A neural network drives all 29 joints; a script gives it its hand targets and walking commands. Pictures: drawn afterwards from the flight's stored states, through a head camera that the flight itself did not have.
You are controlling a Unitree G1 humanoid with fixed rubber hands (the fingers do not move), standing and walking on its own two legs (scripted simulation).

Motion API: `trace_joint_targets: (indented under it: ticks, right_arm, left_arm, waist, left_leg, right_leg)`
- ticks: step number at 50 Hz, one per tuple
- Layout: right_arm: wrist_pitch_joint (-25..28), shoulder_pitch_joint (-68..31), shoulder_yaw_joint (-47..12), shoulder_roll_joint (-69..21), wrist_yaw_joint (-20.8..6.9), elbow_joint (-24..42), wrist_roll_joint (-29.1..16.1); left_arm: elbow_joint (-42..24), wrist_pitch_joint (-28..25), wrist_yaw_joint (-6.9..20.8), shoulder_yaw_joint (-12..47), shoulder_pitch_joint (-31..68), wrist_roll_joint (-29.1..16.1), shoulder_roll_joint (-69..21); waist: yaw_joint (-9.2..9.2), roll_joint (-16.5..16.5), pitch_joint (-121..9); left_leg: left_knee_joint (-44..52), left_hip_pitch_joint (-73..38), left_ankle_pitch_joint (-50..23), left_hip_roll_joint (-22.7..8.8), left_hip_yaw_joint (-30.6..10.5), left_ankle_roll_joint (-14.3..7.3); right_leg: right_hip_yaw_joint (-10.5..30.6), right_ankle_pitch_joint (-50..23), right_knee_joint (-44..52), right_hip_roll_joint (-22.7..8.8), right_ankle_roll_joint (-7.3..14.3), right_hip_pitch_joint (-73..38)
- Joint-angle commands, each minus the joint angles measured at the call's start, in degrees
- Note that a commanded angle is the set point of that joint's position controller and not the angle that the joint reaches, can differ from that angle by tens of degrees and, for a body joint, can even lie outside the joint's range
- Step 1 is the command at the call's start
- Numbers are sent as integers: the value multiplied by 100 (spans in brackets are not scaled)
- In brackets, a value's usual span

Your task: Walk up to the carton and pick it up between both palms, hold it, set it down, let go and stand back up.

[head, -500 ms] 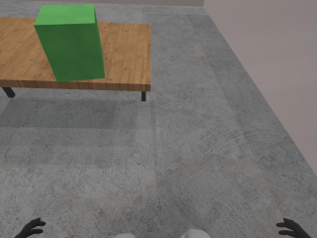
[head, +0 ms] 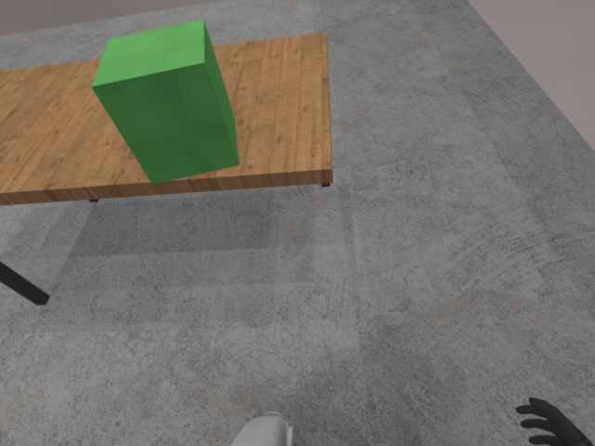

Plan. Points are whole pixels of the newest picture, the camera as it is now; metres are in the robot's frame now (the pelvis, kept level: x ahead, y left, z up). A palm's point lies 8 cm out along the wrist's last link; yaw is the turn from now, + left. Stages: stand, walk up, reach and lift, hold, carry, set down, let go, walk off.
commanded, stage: walk up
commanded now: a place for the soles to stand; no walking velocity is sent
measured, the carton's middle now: (177, 105) +0.79 +0.30 +0.04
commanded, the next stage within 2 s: none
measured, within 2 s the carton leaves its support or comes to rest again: neither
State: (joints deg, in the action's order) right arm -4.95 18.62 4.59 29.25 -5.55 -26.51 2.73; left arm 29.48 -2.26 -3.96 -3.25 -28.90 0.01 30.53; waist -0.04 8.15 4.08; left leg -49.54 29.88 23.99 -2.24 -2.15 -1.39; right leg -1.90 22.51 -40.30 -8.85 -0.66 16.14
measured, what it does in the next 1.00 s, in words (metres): walks ahead: left foot, then right foot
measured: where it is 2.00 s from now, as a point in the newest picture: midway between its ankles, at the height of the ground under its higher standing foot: (249, 422)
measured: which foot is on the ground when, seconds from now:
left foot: up 0.00-0.02, down 0.04-0.42, up 0.44-0.68, down 0.70-1.00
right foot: down 0.00-0.06, up 0.08-0.36, down 0.38-0.72, up 0.74-1.00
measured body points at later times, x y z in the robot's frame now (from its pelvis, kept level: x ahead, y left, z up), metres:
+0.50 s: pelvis +0.09 +0.05 +0.00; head +0.10 +0.01 +0.45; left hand +0.14 +0.40 -0.03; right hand +0.25 -0.27 -0.08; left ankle +0.10 +0.17 -0.68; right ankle +0.14 -0.11 -0.71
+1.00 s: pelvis +0.17 +0.14 +0.01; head +0.18 +0.15 +0.46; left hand +0.24 +0.50 -0.05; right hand +0.34 -0.18 -0.04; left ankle +0.19 +0.25 -0.71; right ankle +0.23 +0.00 -0.69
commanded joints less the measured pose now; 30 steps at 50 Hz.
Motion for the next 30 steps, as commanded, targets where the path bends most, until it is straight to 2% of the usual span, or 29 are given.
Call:
trace_joint_targets:
  ticks: [1,2,3,4,5,6,8,10,12,13,14,15,16,17,18,19,20,21,22,23,24,25,26,27,28,29,30]
  right_arm:
    - [278,1065,607,908,80,-77,-29]
    - [298,1164,715,1331,147,-73,15]
    - [307,908,674,1551,167,134,-34]
    - [239,634,639,1509,185,234,-174]
    - [201,330,617,1402,214,264,-261]
    - [183,122,571,1287,226,184,-252]
    - [179,-157,506,1130,251,192,-180]
    - [179,-130,452,940,218,186,-107]
    - [153,-173,433,882,205,227,-46]
    - [141,-205,409,821,192,263,-36]
    - [131,-287,374,803,186,317,-5]
    - [119,-487,355,764,180,387,12]
    - [102,-743,332,721,176,484,0]
    - [107,-881,294,642,173,502,10]
    - [134,-872,261,515,182,551,8]
    - [165,-906,196,331,180,690,-3]
    - [135,-849,245,419,194,808,78]
    - [25,-764,418,842,172,791,87]
    - [-24,-616,539,1082,132,751,54]
    - [-6,-519,580,1143,99,748,62]
    - [33,-510,565,1022,67,692,79]
    - [68,-580,534,939,37,657,82]
    - [71,-652,497,820,13,645,76]
    - [70,-693,449,704,1,633,80]
    - [63,-682,409,603,-10,658,59]
    - [60,-653,394,577,-12,682,18]
    - [78,-592,386,573,-10,671,9]
  left_arm:
    - [-611,66,-34,-291,191,150,845]
    - [-717,64,-44,-130,192,99,366]
    - [-956,97,-97,-123,504,-10,401]
    - [-968,178,-165,-240,639,-7,888]
    - [-844,241,-160,-296,702,-21,1118]
    - [-713,235,-101,-310,595,-42,1192]
    - [-426,180,-48,-318,341,-52,1189]
    - [-304,111,-16,-288,356,-52,1049]
    - [-248,89,-4,-270,316,-76,967]
    - [-254,76,-17,-277,317,-53,915]
    - [-180,45,-18,-270,264,-55,826]
    - [-50,1,-39,-280,3,-18,796]
    - [109,-51,-75,-289,-329,20,738]
    - [256,-89,-99,-346,-583,52,772]
    - [316,-104,-109,-407,-808,71,992]
    - [295,-95,-117,-528,-983,185,1300]
    - [64,-50,-184,-626,-744,304,1577]
    - [-145,-34,-256,-699,-382,342,1669]
    - [-285,-69,-277,-747,-64,358,1696]
    - [-361,-133,-266,-744,159,327,1649]
    - [-359,-166,-255,-694,156,326,1530]
    - [-324,-155,-230,-646,-62,312,1456]
    - [-263,-139,-208,-631,-220,309,1477]
    - [-217,-121,-203,-614,-297,297,1479]
    - [-243,-101,-199,-622,-275,287,1527]
    - [-320,-87,-180,-639,-120,284,1571]
    - [-385,-71,-174,-639,19,275,1553]
  waist:
    - [632,-540,-1050]
    - [751,543,-910]
    - [777,999,-699]
    - [697,621,-376]
    - [583,425,193]
    - [472,321,558]
    - [280,638,517]
    - [325,712,360]
    - [386,1044,254]
    - [396,957,257]
    - [360,905,235]
    - [242,647,30]
    - [43,379,-244]
    - [-155,-108,-489]
    - [-267,-627,-805]
    - [-423,-1428,-879]
    - [-389,-1841,-469]
    - [-392,-1391,-179]
    - [-250,-1350,273]
    - [-80,-1378,377]
    - [-66,-1491,335]
    - [-148,-1608,192]
    - [-258,-1832,91]
    - [-303,-1979,-3]
    - [-286,-2179,-134]
    - [-253,-2439,-189]
    - [-198,-2451,-248]
  left_leg:
    - [1719,-3125,-1096,64,-41,-155]
    - [1993,-3343,-510,-480,-1173,-407]
    - [3023,-2757,758,-1216,-3180,-844]
    - [3637,-2068,2150,-1480,-3666,-1236]
    - [3722,-1563,2662,-1378,-3289,-1146]
    - [3504,-1328,2071,-1051,-2839,-996]
    - [3191,-1215,812,-727,-2043,-863]
    - [2997,-1045,98,-623,-1555,-941]
    - [2894,-1049,313,-531,-1316,-1065]
    - [2847,-992,298,-575,-1312,-1115]
    - [2661,-934,24,-489,-1192,-1116]
    - [2369,-1024,-205,-412,-1074,-1063]
    - [1939,-840,-240,-305,-874,-944]
    - [1477,-638,-90,-191,-748,-753]
    - [881,-181,137,-71,-591,-514]
    - [7,673,462,293,-269,-213]
    - [-1074,1258,970,337,-258,7]
    - [-1607,1280,1012,89,-526,-37]
    - [-1859,1475,850,-76,-550,-45]
    - [-1772,1454,566,-164,-683,-37]
    - [-1377,1382,467,-197,-638,17]
    - [-1089,1201,486,-172,-485,55]
    - [-953,1019,486,-117,-292,84]
    - [-783,844,474,-91,-168,91]
    - [-501,620,446,-135,-121,92]
    - [-226,392,370,-192,-85,75]
    - [104,154,342,-201,-55,40]
  right_leg:
    - [-369,-143,-1852,-272,509,914]
    - [-355,1202,-2610,141,302,1885]
    - [45,1750,-3036,859,121,2481]
    - [283,1497,-3080,668,124,2431]
    - [286,1145,-3234,486,83,2386]
    - [179,836,-3260,372,75,2302]
    - [152,636,-2657,286,118,1761]
    - [-18,802,-2001,426,163,1229]
    - [-182,896,-1270,566,146,970]
    - [-276,766,-1033,635,167,846]
    - [-320,520,-591,669,178,581]
    - [-439,8,3,742,229,237]
    - [-560,-714,626,777,255,-417]
    - [-567,-1202,1000,789,215,-1041]
    - [40,-1224,1072,403,269,-1750]
    - [1650,-165,1503,-582,654,-2163]
    - [3338,1066,2154,-1706,1232,-1611]
    - [3684,1956,2435,-2062,1673,-1157]
    - [3471,2193,2430,-2104,1846,-826]
    - [2968,1750,2210,-1803,1668,-871]
    - [2440,989,1962,-1423,1452,-1033]
    - [1962,58,1717,-1071,1287,-1141]
    - [1657,-686,1541,-884,1202,-1022]
    - [1411,-1351,1364,-816,1210,-993]
    - [1220,-1542,1245,-793,1193,-930]
    - [1148,-1512,1189,-812,1190,-768]
    - [1064,-1420,1085,-831,1167,-665]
